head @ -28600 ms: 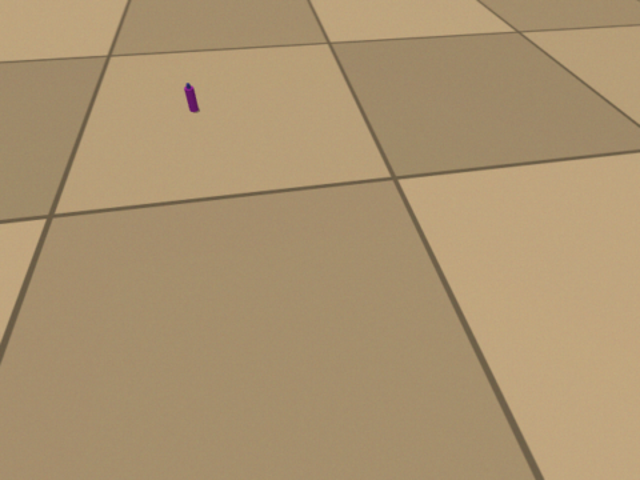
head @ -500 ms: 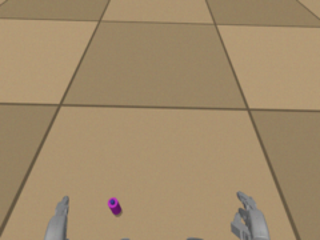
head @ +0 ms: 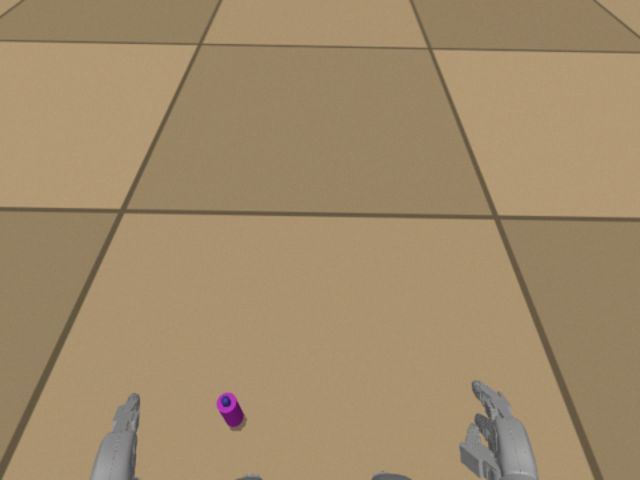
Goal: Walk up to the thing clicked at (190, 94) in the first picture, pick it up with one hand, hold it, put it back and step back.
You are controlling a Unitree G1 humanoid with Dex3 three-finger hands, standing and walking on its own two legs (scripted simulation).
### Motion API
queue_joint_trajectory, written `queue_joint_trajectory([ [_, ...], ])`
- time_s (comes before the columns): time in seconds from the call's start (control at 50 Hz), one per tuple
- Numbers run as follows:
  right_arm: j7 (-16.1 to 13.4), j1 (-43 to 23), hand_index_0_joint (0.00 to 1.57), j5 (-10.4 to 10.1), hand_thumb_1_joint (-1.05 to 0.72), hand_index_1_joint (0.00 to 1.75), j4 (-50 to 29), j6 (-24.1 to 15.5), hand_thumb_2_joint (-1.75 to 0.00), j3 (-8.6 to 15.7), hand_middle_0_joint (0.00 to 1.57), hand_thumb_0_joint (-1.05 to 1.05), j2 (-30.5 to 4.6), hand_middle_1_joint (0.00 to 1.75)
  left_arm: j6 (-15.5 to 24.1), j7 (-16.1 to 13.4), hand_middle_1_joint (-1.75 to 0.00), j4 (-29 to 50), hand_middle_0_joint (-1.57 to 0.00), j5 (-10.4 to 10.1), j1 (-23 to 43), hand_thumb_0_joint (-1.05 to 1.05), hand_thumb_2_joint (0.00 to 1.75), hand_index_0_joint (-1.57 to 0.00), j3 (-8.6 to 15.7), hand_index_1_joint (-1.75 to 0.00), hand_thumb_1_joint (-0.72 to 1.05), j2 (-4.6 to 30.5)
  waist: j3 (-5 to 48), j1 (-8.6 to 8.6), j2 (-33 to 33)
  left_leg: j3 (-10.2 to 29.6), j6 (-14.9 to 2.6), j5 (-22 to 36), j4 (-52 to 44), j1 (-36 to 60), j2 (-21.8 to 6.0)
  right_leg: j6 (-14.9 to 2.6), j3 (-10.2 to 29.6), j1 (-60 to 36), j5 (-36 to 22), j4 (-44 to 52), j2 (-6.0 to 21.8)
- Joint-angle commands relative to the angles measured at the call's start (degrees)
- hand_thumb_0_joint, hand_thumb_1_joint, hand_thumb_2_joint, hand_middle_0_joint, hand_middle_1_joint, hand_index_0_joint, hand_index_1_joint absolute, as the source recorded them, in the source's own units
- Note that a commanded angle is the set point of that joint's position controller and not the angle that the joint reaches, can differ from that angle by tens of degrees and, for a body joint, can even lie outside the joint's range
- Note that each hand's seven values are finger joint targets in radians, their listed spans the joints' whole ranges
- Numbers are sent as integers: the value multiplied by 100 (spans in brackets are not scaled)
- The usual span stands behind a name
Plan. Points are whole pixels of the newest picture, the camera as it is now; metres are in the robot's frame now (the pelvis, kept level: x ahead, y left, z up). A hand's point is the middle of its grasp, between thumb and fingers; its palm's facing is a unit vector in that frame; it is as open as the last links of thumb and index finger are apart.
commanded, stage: home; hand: left
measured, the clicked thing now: (229, 408) +0.40 +0.22 -0.64
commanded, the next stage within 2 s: stand in 0.66 s
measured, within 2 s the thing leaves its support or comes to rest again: neither
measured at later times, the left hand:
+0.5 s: hand (164, 462) +0.17 +0.19 -0.06, palm faces +0.10 -0.95 -0.28, open 17.6 cm
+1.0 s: hand (164, 456) +0.18 +0.19 -0.06, palm faces +0.10 -0.95 -0.28, open 14.8 cm
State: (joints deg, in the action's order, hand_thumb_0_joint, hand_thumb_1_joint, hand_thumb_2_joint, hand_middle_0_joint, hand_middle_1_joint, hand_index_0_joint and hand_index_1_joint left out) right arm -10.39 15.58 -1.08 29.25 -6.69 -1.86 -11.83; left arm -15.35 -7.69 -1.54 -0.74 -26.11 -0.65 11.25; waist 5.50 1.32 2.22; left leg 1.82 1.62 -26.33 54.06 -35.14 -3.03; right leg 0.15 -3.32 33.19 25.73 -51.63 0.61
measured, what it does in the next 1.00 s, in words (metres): stands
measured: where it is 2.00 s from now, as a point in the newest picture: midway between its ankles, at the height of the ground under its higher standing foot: outside the picture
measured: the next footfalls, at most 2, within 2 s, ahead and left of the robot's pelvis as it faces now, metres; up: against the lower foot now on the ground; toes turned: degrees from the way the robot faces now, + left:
none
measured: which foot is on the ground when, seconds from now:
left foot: down 0.00-1.00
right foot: down 0.00-1.00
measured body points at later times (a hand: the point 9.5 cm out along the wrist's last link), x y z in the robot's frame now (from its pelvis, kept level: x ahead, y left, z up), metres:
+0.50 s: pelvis +0.01 +0.01 +0.00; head +0.03 +0.01 +0.45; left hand +0.16 +0.24 -0.04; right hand +0.16 -0.23 -0.07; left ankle +0.01 +0.13 -0.69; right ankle +0.00 -0.12 -0.69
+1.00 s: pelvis +0.01 +0.01 +0.00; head +0.03 +0.01 +0.45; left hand +0.17 +0.24 -0.04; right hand +0.17 -0.23 -0.07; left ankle +0.01 +0.13 -0.69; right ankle +0.00 -0.12 -0.69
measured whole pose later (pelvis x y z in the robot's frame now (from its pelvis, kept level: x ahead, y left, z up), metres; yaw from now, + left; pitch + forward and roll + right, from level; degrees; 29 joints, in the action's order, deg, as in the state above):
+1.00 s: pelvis +0.01 +0.01 +0.00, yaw +0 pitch +8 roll -2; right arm -10.4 15.7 -0.7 29.9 -7.3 -1.8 -11.5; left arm -15.9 -7.8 -1.2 -0.5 -26.0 -0.7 11.3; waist 5.8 1.1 2.2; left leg 1.6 1.0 -27.5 54.3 -34.4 -2.9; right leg 0.8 -3.1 32.1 26.3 -50.9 0.7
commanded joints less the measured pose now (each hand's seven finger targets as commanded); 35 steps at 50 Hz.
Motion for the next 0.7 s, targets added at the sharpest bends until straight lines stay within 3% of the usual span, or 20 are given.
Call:
queue_joint_trajectory([
  [0.0,-64,-365,20,32,-90,30,-893,-343,-90,302,20,0,-650,30,315,-59,-5,1206,-5,58,235,0,3,-5,344,-5,-59,653,538,16,-109,-223,-193,977,-823,461,256,-17,-6,-245,-949,927,-133],
  [0.02,-62,-409,20,39,-90,30,-905,-347,-90,284,20,0,-614,30,282,-37,-5,869,-5,59,7,0,2,-5,219,-5,-60,458,505,46,-176,-215,-199,964,-807,401,260,-10,-19,-241,-944,942,-143],
  [0.1,-75,-366,20,45,-90,30,-874,-343,-90,304,20,0,-643,30,335,-65,-5,1333,-5,63,309,0,3,-5,438,-5,-59,766,693,-19,-34,-220,-192,1115,-789,484,263,-16,-2,-365,-1090,927,-123],
  [0.14,-63,-408,20,43,-90,30,-882,-362,-90,273,20,0,-612,30,280,-42,-5,829,-5,59,-7,0,2,-5,228,-5,-61,454,375,30,-219,-214,-206,912,-834,353,265,-9,-28,-238,-889,960,-136],
  [0.18,-64,-413,20,46,-90,30,-896,-371,-90,292,20,0,-621,30,324,-66,-5,1255,-5,51,257,0,3,-5,379,-5,-59,641,555,-27,-7,-205,-193,841,-872,419,259,-25,-28,-292,-812,969,-137],
  [0.28,-68,-387,20,48,-90,30,-888,-386,-90,292,20,0,-631,30,300,-54,-5,1079,-5,61,168,0,3,-5,301,-5,-59,561,507,16,-116,-183,-190,883,-881,422,242,-26,-59,-242,-839,929,-166],
  [0.32,-72,-365,20,54,-90,30,-871,-387,-90,300,20,0,-620,30,326,-59,-5,1304,-5,67,194,0,3,-5,385,-5,-59,662,674,-21,0,-180,-178,1001,-870,483,238,-41,-38,-350,-949,883,-155],
  [0.38,-72,-364,20,47,-90,30,-878,-390,-90,290,20,0,-617,30,288,-54,-4,1078,-4,61,21,0,2,-4,282,-4,-61,519,593,-25,-114,-177,-177,1193,-826,461,237,-30,-64,-341,-1118,851,-162],
  [0.44,-74,-332,20,58,-90,30,-858,-383,-90,309,20,0,-629,30,304,-65,-5,1291,-5,79,147,0,3,-5,361,-5,-59,654,697,-42,57,-177,-164,1287,-835,537,234,-45,-62,-375,-1204,828,-164],
  [0.48,-58,-353,20,66,-90,30,-850,-388,-90,298,20,0,-621,30,279,-50,-5,1017,-5,69,43,0,3,-5,241,-5,-59,479,556,3,-80,-132,-165,1217,-880,462,217,-46,-99,-350,-1120,802,-190],
  [0.54,-64,-361,20,53,-90,30,-888,-385,-90,303,20,0,-636,30,293,-68,-5,1176,-5,77,116,0,4,-5,357,-5,-58,612,551,-43,15,-153,-158,1159,-887,471,224,-47,-99,-312,-1051,850,-176],
  [0.58,-72,-308,20,64,-90,30,-842,-398,-90,316,20,0,-635,30,298,-59,-5,1297,-5,80,224,0,4,-5,390,-5,-58,660,692,14,-90,-180,-175,1236,-807,571,225,-19,-55,-351,-1171,866,-166],
  [0.62,-58,-321,20,66,-90,30,-841,-401,-90,299,20,0,-623,30,256,-47,-5,1083,-5,65,47,0,3,-5,223,-5,-58,464,632,16,-29,-148,-158,1364,-839,546,216,-37,-93,-352,-1273,786,-186],
  [0.68,-77,-305,20,67,-90,30,-837,-379,-90,320,20,0,-631,30,275,-75,-5,1235,-5,89,87,0,3,-5,393,-5,-60,657,821,-48,-68,-152,-158,1621,-768,612,220,-34,-88,-510,-1499,768,-168],
])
